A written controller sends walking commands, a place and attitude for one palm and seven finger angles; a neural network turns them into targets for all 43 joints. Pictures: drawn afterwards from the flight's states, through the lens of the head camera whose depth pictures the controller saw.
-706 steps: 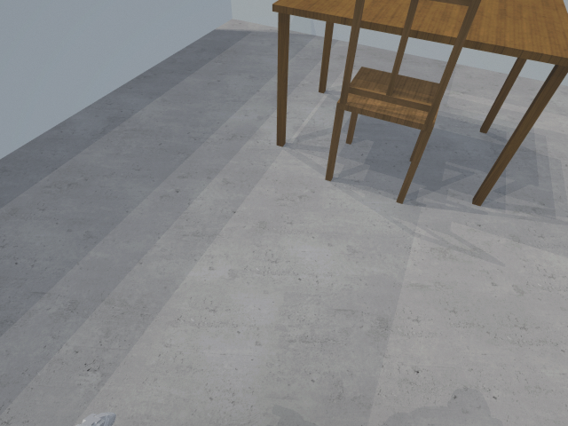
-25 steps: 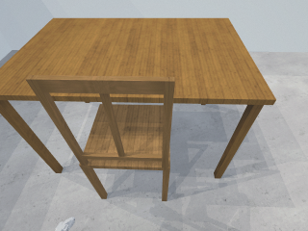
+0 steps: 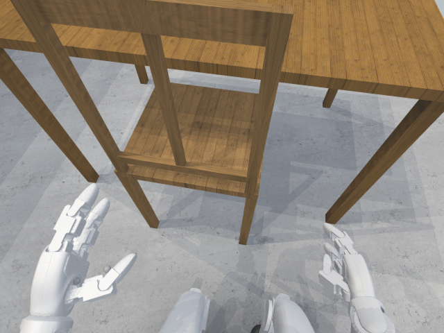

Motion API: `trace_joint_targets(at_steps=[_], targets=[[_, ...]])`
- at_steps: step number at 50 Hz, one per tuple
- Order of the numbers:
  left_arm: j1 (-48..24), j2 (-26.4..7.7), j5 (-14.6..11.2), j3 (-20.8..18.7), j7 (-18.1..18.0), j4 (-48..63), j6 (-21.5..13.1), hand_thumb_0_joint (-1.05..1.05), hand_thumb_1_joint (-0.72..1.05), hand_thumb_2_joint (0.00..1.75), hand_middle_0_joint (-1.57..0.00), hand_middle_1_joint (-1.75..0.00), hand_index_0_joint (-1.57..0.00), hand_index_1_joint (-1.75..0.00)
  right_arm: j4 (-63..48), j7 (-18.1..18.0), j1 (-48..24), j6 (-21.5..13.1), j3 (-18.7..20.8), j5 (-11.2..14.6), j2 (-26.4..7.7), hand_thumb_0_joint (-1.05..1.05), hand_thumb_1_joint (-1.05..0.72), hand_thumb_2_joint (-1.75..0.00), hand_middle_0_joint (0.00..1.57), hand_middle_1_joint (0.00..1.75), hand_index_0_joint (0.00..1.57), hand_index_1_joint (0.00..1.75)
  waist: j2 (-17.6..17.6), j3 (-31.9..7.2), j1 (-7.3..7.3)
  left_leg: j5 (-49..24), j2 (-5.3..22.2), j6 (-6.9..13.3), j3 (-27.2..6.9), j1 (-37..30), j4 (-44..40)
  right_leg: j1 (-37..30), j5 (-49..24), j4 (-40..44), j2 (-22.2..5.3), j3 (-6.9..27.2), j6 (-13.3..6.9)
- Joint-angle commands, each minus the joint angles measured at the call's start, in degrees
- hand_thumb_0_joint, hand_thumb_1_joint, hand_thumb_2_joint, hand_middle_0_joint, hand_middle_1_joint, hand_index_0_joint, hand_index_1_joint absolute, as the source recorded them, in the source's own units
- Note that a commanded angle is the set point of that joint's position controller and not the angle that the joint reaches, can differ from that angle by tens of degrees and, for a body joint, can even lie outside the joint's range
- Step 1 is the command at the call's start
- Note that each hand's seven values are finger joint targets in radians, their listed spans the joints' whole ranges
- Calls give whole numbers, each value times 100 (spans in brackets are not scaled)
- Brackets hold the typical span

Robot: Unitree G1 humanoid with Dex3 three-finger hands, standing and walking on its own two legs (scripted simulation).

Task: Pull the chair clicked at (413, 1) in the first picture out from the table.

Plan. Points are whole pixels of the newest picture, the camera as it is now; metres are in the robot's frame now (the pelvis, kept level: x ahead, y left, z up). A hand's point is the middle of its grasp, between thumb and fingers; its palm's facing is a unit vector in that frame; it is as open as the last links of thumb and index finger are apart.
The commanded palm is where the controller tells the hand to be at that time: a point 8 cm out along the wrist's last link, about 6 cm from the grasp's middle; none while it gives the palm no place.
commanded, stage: raise the hand toward the chair's back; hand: left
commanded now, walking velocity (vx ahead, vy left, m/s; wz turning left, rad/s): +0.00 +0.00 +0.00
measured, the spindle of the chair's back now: (169, 115) +0.49 +0.18 +0.06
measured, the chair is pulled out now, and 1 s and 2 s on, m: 0.00 0.00 0.00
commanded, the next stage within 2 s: aim the fingers beside a spindle in 1.46 s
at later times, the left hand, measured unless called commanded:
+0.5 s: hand (122, 246) +0.23 +0.19 +0.05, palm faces -0.11 -0.99 -0.04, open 15.4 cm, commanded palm +0.21 +0.26 +0.07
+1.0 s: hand (92, 210) +0.27 +0.24 +0.08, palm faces -0.01 -1.00 -0.06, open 16.9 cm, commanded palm +0.24 +0.29 +0.08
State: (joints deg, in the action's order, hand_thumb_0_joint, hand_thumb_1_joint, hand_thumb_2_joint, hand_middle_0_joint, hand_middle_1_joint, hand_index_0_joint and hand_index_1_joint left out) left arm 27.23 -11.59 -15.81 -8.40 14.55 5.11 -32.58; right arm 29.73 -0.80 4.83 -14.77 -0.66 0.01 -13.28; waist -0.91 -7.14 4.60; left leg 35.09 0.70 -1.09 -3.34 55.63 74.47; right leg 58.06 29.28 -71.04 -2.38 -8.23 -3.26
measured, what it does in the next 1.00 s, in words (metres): stands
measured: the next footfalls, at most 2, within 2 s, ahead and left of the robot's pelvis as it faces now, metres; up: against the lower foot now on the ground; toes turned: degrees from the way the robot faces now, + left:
none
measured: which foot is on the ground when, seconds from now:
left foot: down 0.00-1.00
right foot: down 0.00-1.00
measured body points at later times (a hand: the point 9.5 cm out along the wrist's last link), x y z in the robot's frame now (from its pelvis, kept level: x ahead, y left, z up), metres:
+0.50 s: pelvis +0.00 +0.02 +0.02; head +0.08 +0.03 +0.46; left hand +0.23 +0.25 +0.06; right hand +0.18 -0.24 -0.05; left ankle +0.01 +0.13 -0.62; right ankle +0.05 -0.09 -0.62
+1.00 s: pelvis +0.02 +0.04 +0.03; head +0.09 +0.05 +0.47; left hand +0.26 +0.30 +0.09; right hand +0.20 -0.20 -0.04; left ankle +0.01 +0.13 -0.62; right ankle +0.05 -0.09 -0.62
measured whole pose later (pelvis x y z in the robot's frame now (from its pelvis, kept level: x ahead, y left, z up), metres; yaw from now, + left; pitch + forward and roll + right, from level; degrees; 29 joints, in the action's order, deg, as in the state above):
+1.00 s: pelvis +0.02 +0.04 +0.03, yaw -1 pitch +16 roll -3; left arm 16.0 -15.8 -16.2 -14.0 16.7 -1.0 -19.5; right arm 30.7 -2.4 13.3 -12.5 -2.0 1.0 -13.8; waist -1.1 -8.1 -0.5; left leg 33.2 -0.2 1.9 -1.1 49.5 66.6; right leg 51.4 26.0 -61.6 -2.6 -6.0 0.2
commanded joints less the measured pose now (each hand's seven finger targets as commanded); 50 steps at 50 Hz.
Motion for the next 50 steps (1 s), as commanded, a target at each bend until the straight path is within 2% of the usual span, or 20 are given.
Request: trace_joint_targets(at_steps=[1,4,5,7,9,11,13,15,17,19,20,24,29,34,39,40,43,46,48,50], targets=[[-887,-628,-37,167,961,422,437,0,13,57,-12,-18,-12,-18,-593,-268,391,-348,363,205,-868,0,-90,-90,20,30,20,30,590,-1257,-869,-964,-107,305,197,204,-676,-1424,48,1686,83,1232,251],[-232,-1140,-139,-698,947,227,1398,0,6,54,-12,-17,-12,-17,-832,-300,101,-191,406,301,-832,0,-90,-90,20,30,20,30,559,-1875,-333,-1182,-206,290,244,88,-1029,-2195,35,1803,2,1281,262],[-145,-1042,-238,-801,846,608,1574,0,4,53,-11,-16,-11,-16,-985,-280,107,-140,394,294,-746,0,-90,-90,20,30,20,30,568,-2219,-224,-1412,-241,283,252,-50,-1130,-2525,-298,1793,-35,1259,283],[-129,-1006,-377,-1053,444,1192,1682,0,-1,51,-11,-16,-11,-16,-1058,-261,41,-84,410,277,-579,0,-90,-90,20,30,20,30,437,-2362,-72,-1734,-231,238,239,-250,-1263,-2822,-870,1730,-35,1196,269],[3,-962,-433,-1181,-26,1399,1504,0,-6,49,-10,-15,-10,-15,-962,-217,107,-94,410,235,-421,0,-90,-90,20,30,20,30,205,-2241,8,-1927,-203,196,194,-349,-1358,-2824,-1311,1626,42,1077,222],[9,-779,-271,-979,-342,1372,1151,0,-10,47,-10,-14,-10,-14,-824,-184,287,-114,431,186,-381,0,-90,-90,20,30,20,30,338,-1826,-135,-1949,-145,188,165,-342,-1458,-2508,-1336,1583,97,924,191],[-293,-647,-23,-636,-455,1165,791,0,-15,45,-10,-14,-10,-14,-718,-163,319,-147,437,142,-464,0,-90,-90,20,30,20,30,246,-1280,-381,-1660,-118,217,158,-262,-1447,-1908,-820,1569,124,825,191],[-655,-579,162,-296,-306,836,562,0,-20,43,-9,-13,-9,-13,-657,-173,357,-194,423,131,-578,0,-90,-90,20,30,20,30,265,-888,-630,-1184,-108,250,157,-100,-1394,-1430,-106,1660,122,854,193],[-584,-548,183,-61,-62,615,465,0,-24,41,-9,-12,-9,-12,-673,-210,465,-269,406,163,-711,0,-90,-90,20,30,20,30,139,-835,-706,-863,-122,258,137,-172,-1464,-1222,285,1727,100,822,178],[-596,-725,79,-127,221,521,544,0,-29,39,-8,-11,-8,-11,-747,-273,515,-308,410,207,-814,0,-90,-90,20,30,20,30,110,-994,-669,-890,-129,276,141,-280,-1488,-1356,259,1759,105,853,154],[-686,-876,33,-237,323,713,566,0,-31,38,-8,-11,-8,-11,-782,-296,546,-329,415,216,-850,0,-90,-90,20,30,20,30,-50,-1268,-622,-957,-136,281,147,-436,-1527,-1461,135,1754,98,852,163],[-663,-1341,-135,-906,168,1166,701,0,-41,34,-7,-9,-7,-9,-811,-322,559,-308,417,173,-836,0,-90,-90,20,30,20,30,-433,-1815,-344,-1661,-141,246,100,-960,-1736,-1915,-748,1554,177,619,127],[-711,-888,-90,-707,-201,900,783,0,-50,30,-6,-8,-6,-8,-782,-235,540,-179,376,131,-751,0,-90,-90,20,30,20,30,-239,-1346,-474,-1995,-107,183,12,-1086,-1847,-1692,-1118,1489,239,388,132],[-961,-830,142,-307,126,377,1087,0,-50,30,-6,-8,-6,-8,-871,-212,582,-79,307,147,-877,0,-90,-90,20,30,20,30,-153,-968,-657,-1621,-87,194,6,-980,-1905,-1450,-858,1602,230,384,140],[-1255,-1325,-41,-873,309,773,1143,0,-50,30,-6,-8,-6,-8,-907,-262,654,-100,291,136,-910,0,-90,-90,20,30,20,30,-233,-1607,-495,-2176,-86,126,-30,-1335,-1917,-1828,-1315,1561,235,395,134],[-1297,-1280,-112,-903,285,884,1098,0,-50,30,-6,-8,-6,-8,-912,-260,679,-104,280,127,-876,0,-90,-90,20,30,20,30,-243,-1678,-481,-2339,-90,100,-50,-1427,-1933,-1884,-1435,1559,238,371,135],[-1383,-1195,-211,-979,175,832,944,0,-50,30,-6,-8,-6,-8,-805,-235,698,-126,265,101,-834,0,-90,-90,20,30,20,30,-282,-1582,-481,-2545,-75,15,-86,-1467,-1922,-1805,-1511,1512,249,320,134],[-1457,-1175,-121,-914,163,606,912,0,-50,30,-6,-8,-6,-8,-714,-209,711,-129,273,104,-869,0,-90,-90,20,30,20,30,-392,-1470,-541,-2570,-54,3,-86,-1444,-1901,-1661,-1463,1490,233,310,132],[-1493,-1133,-65,-801,267,351,1016,0,-50,30,-6,-8,-6,-8,-709,-204,723,-112,271,124,-932,0,-90,-90,20,30,20,30,-374,-1337,-580,-2451,-44,1,-89,-1371,-1961,-1602,-1346,1531,227,302,136],[-1337,-1107,-46,-724,381,314,1150,0,-50,30,-6,-8,-6,-8,-746,-193,741,-114,296,146,-962,0,-90,-90,20,30,20,30,-390,-1484,-561,-2641,-33,7,-92,-1495,-1998,-1707,-1435,1576,217,303,145]])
